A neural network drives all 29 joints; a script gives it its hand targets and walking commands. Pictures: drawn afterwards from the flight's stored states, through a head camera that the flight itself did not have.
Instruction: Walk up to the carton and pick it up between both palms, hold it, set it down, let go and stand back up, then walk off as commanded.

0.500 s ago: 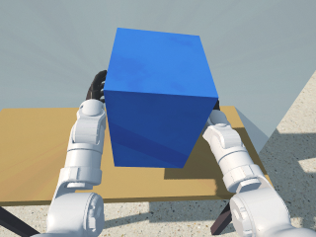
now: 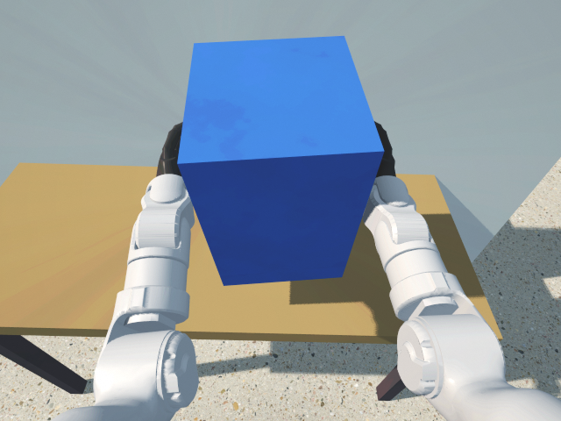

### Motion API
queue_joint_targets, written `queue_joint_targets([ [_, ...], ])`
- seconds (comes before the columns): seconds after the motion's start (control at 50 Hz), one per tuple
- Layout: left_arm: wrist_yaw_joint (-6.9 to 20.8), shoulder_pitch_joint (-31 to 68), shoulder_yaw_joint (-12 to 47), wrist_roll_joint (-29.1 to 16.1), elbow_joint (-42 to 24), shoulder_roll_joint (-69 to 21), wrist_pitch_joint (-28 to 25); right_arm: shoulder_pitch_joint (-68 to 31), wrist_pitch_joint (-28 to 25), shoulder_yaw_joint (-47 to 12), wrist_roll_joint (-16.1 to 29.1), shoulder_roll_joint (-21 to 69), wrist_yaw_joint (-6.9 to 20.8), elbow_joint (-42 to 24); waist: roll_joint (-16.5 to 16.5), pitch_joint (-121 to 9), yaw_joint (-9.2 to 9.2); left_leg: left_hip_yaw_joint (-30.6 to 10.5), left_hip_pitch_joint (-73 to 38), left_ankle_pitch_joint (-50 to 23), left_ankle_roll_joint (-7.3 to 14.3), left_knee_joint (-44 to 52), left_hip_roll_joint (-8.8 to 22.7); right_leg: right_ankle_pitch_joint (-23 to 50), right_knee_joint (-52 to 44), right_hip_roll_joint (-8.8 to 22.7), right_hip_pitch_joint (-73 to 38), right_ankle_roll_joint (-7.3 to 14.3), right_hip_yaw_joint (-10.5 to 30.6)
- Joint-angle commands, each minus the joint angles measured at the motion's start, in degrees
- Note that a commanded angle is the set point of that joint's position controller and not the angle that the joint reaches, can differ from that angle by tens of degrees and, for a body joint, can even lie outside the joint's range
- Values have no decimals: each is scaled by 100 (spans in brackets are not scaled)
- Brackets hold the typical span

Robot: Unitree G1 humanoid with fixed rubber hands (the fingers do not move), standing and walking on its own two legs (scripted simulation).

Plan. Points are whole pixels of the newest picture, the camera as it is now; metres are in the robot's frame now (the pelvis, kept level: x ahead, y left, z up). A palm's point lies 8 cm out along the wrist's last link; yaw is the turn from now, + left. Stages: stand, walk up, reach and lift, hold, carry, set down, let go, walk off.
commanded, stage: set down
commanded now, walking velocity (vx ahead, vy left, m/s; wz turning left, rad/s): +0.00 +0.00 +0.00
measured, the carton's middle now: (277, 174) +0.44 +0.02 +0.13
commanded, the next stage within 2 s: none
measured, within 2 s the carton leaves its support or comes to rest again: neither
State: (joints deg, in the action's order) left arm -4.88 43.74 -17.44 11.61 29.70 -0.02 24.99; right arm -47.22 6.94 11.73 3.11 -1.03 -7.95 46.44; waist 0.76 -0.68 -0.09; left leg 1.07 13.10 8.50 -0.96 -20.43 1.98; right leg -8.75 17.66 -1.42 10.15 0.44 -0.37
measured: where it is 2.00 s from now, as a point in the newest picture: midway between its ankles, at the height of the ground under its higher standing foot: outside the picture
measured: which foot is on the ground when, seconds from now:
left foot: down 0.00-1.00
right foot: down 0.00-1.00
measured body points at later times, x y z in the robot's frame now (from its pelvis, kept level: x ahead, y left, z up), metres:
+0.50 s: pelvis +0.01 +0.00 +0.00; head +0.02 +0.01 +0.45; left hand +0.41 +0.17 +0.12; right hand +0.43 -0.13 +0.12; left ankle +0.02 +0.12 -0.75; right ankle +0.00 -0.11 -0.75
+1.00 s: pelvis +0.02 -0.01 +0.00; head +0.03 +0.00 +0.45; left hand +0.42 +0.16 +0.10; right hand +0.44 -0.14 +0.10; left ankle +0.02 +0.12 -0.75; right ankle +0.00 -0.11 -0.75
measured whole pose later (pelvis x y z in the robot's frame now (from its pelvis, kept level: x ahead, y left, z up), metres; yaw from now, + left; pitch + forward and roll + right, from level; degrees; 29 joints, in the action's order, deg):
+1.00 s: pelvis +0.02 -0.01 +0.00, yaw +0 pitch +3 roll +0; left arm -7.7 38.0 -17.4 11.9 36.2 -4.3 13.8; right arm -41.5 -3.0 16.6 -4.7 -0.8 -3.5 52.0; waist 0.8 -2.6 -2.6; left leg 1.1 12.9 9.5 -1.5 -19.2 2.3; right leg -10.0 17.0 -1.8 10.3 0.8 -0.4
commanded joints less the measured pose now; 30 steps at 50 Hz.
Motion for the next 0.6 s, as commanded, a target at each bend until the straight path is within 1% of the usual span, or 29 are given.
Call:
queue_joint_targets([
  [0.0, 398, 4039, 2762, -464, -1352, -4070, -948, -4463, -842, -2273, 266, 3299, 874, -1574, -430, -4930, -46, -53, -3084, -3657, -471, -489, -196, 2256, -203, -386, -732, -155, -605],
  [0.02, 395, 4017, 2794, -467, -1392, -4065, -936, -4361, -846, -2341, 240, 3267, 852, -1571, -396, -4780, -32, -35, -3038, -3658, -447, -472, -218, 2347, -206, -355, -792, -151, -582],
  [0.04, 421, 3814, 2697, -485, -1136, -3959, -948, -4378, -855, -2387, 266, 3203, 828, -1593, -199, -4609, -119, -31, -2929, -3624, -419, -471, -191, 2377, -215, -376, -876, -148, -582],
  [0.06, 436, 3585, 2621, -446, -944, -3929, -888, -4551, -847, -2470, 335, 3185, 804, -1808, -158, -4297, -145, -10, -2698, -3509, -388, -434, -235, 2572, -188, -361, -1041, -183, -519],
  [0.08, 463, 3566, 2535, -356, -1089, -3902, -852, -4333, -826, -2476, 294, 3096, 806, -1672, -194, -4029, -146, 7, -2708, -3608, -424, -442, -216, 2586, -154, -337, -1015, -197, -524],
  [0.1, 500, 3586, 2709, -432, -1162, -4005, -812, -4474, -876, -2506, 352, 3134, 758, -1977, -88, -4135, -52, -46, -2683, -3639, -406, -463, -203, 2718, -165, -357, -1033, -214, -533],
  [0.12, 529, 3389, 2608, -366, -1019, -3925, -754, -4412, -843, -2668, 375, 3179, 740, -1884, -23, -3828, -176, 9, -2401, -3470, -335, -394, -274, 2907, -113, -288, -1287, -232, -457],
  [0.14, 563, 3346, 2550, -393, -1019, -3923, -743, -4414, -827, -2589, 407, 3160, 693, -1861, 5, -3708, -87, 8, -2416, -3407, -326, -372, -253, 3048, -94, -270, -1373, -266, -445],
  [0.16, 618, 3176, 2396, -343, -839, -3832, -665, -4355, -798, -2535, 408, 3042, 679, -1832, 53, -3530, -40, 20, -2277, -3179, -252, -291, -287, 3018, -132, -244, -1433, -291, -418],
  [0.18, 674, 2941, 2129, -146, -602, -3672, -599, -4121, -693, -2432, 365, 3014, 685, -1456, 37, -3101, -131, 93, -2106, -2908, -214, -214, -281, 2864, -131, -199, -1444, -292, -391],
  [0.2, 698, 2924, 2175, -162, -662, -3743, -601, -4080, -721, -2419, 390, 3042, 712, -1514, -62, -3261, -130, 81, -2223, -2937, -246, -190, -268, 2712, -134, -221, -1364, -279, -432],
  [0.22, 721, 2899, 2148, -174, -727, -3768, -618, -4222, -730, -2543, 438, 3143, 718, -1647, 13, -3308, -280, 102, -2161, -2883, -215, -179, -285, 2678, -140, -215, -1386, -269, -399],
  [0.24, 722, 2954, 2166, -234, -691, -3776, -659, -4298, -748, -2471, 376, 3109, 723, -1685, 54, -3330, -246, 119, -2022, -2803, -213, -137, -302, 2784, -109, -193, -1528, -292, -391],
  [0.26, 718, 2997, 2258, -209, -666, -3835, -693, -4192, -753, -2298, 267, 3020, 766, -1498, -63, -3348, -121, 86, -2174, -2735, -265, -101, -262, 2394, -137, -224, -1253, -255, -496],
  [0.3, 720, 3369, 2145, -223, -519, -3835, -795, -4461, -825, -2119, 143, 2972, 811, -1380, -99, -3435, -173, 89, -2058, -2498, -245, -80, -272, 2037, -208, -198, -1038, -242, -468],
  [0.32, 669, 3492, 2401, -268, -798, -4047, -837, -4284, -866, -2105, 115, 3070, 812, -1340, -213, -3643, -46, 52, -2234, -2744, -319, -139, -237, 2089, -194, -224, -903, -216, -557],
  [0.34, 638, 3574, 2375, -229, -736, -4030, -917, -4211, -870, -2033, 66, 3093, 845, -1153, -211, -3688, -56, 43, -2295, -2805, -330, -168, -214, 1975, -231, -256, -735, -188, -547],
  [0.36, 572, 3653, 2375, -232, -897, -4035, -987, -4293, -915, -2173, 80, 3193, 896, -1281, -311, -3877, -197, 68, -2318, -2844, -345, -177, -204, 1917, -222, -256, -730, -158, -516],
  [0.38, 503, 3800, 2603, -296, -978, -4248, -1051, -4306, -993, -2019, -11, 3167, 900, -1282, -413, -4146, -65, 39, -2461, -3051, -425, -239, -169, 1801, -250, -295, -478, -151, -582],
  [0.4, 486, 3891, 2606, -288, -881, -4183, -1109, -4295, -1011, -1971, -127, 3148, 906, -1197, -339, -4177, -13, 32, -2528, -2931, -427, -257, -174, 1675, -307, -308, -308, -114, -615],
  [0.42, 458, 3651, 2336, -193, -487, -4045, -1092, -4287, -1001, -1749, -198, 3016, 968, -976, -272, -4084, -169, 59, -2452, -2570, -369, -152, -124, 1306, -381, -299, -184, -68, -608],
  [0.44, 448, 3784, 2466, -294, -576, -4189, -1173, -4243, -1055, -1758, -254, 3099, 964, -1101, -230, -4147, -37, 43, -2442, -2491, -345, -162, -155, 1339, -389, -273, -89, -78, -609],
  [0.46, 437, 3673, 2384, -198, -391, -4094, -1183, -4166, -1057, -1572, -343, 2993, 1021, -916, -349, -3976, -49, 78, -2312, -2381, -361, -134, -146, 1152, -423, -283, -35, -49, -594],
  [0.48, 428, 3751, 2483, -271, -527, -4151, -1235, -4250, -1088, -1692, -377, 3025, 1003, -1035, -219, -3981, -95, 91, -2336, -2513, -362, -173, -155, 1403, -360, -302, -101, -68, -582],
  [0.5, 394, 3875, 2327, -255, -533, -4067, -1280, -4023, -1052, -1539, -415, 3104, 1025, -652, -192, -3921, -97, 122, -2285, -2509, -350, -167, -116, 1467, -323, -268, -174, -77, -552],
  [0.52, 430, 3673, 2016, -7, -124, -3861, -1224, -3850, -1004, -1241, -530, 2906, 1033, -312, -189, -3404, 25, 147, -2187, -2189, -343, -66, -145, 1237, -398, -254, -149, -100, -561],
  [0.54, 459, 3622, 1923, 89, -141, -3752, -1231, -3617, -976, -1228, -603, 2914, 1078, -165, -108, -3219, -93, 183, -2123, -2162, -302, -27, -102, 1235, -377, -252, -181, -112, -541],
  [0.56, 484, 3440, 1858, 129, -102, -3738, -1203, -3603, -999, -1214, -658, 2888, 1104, -215, -145, -3142, -161, 206, -2109, -2199, -309, 38, -119, 1261, -354, -247, -269, -102, -555],
  [0.58, 523, 3479, 1762, 148, 125, -3718, -1207, -3863, -1053, -967, -761, 2840, 1129, -220, -79, -3148, -126, 217, -1974, -1785, -280, 138, -120, 972, -414, -211, -228, -115, -578],
])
